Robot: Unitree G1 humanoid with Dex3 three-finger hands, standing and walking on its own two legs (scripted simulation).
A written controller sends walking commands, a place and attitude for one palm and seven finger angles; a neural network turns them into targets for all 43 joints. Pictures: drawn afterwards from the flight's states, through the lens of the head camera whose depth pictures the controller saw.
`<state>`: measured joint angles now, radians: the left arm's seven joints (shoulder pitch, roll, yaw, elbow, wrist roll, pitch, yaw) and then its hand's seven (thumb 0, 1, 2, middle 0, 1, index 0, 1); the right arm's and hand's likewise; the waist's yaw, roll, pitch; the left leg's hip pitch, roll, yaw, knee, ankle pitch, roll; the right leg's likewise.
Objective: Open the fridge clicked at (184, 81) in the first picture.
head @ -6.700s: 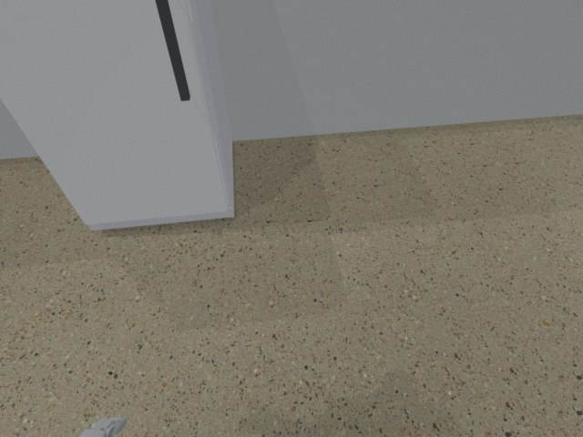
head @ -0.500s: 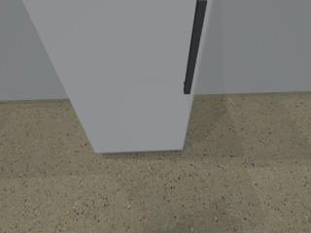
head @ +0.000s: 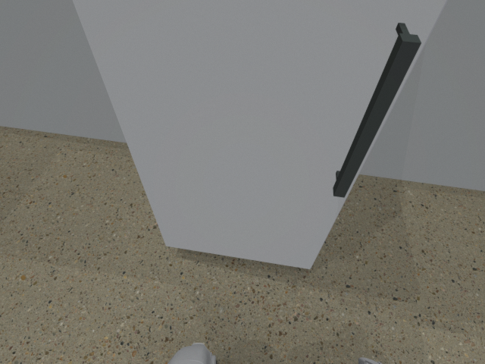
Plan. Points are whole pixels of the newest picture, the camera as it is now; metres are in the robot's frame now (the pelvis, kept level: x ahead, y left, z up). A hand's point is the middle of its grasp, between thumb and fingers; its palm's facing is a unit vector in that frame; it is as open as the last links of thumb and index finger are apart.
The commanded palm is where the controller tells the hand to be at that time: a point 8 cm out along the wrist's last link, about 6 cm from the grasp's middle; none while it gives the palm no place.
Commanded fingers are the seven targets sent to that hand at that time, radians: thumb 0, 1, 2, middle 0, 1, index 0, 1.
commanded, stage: come to a stop and stand still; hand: right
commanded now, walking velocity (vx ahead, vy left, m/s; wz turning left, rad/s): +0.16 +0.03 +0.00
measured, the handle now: (364, 126) +0.55 -0.17 +0.10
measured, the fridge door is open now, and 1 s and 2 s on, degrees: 0 0 0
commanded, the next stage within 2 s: none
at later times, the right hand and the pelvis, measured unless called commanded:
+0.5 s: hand out of the picture +0.13 -0.21 -0.19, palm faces +0.07 +0.97 -0.21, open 7.3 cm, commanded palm none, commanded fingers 0.00 -0.90 -0.90 0.20 0.30 0.20 0.30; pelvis +0.07 -0.02 -0.01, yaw +1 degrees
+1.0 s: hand out of the picture +0.00 -0.14 -0.15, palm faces +0.03 +0.98 -0.21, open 7.4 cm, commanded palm none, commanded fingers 0.00 -0.90 -0.90 0.20 0.30 0.20 0.30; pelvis +0.02 +0.03 +0.02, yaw +3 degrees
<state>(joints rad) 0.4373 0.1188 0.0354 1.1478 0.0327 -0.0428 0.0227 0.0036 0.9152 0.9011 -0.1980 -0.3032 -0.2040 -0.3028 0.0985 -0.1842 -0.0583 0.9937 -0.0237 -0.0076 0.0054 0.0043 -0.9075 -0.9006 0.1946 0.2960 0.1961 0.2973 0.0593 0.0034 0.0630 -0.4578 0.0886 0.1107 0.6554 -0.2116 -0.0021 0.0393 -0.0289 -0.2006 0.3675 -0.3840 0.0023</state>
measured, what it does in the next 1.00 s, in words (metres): steps on the spot: left foot, then right foot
